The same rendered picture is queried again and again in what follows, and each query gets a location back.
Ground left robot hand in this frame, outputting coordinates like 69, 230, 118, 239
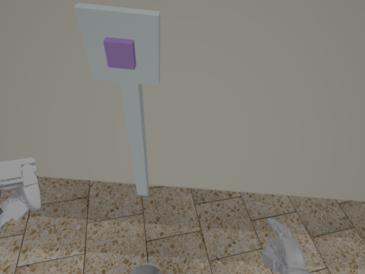
0, 158, 41, 232

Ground panel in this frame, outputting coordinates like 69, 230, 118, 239
74, 3, 160, 196

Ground right robot hand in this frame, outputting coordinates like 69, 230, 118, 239
262, 218, 307, 274

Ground button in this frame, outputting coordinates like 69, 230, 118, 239
103, 37, 136, 70

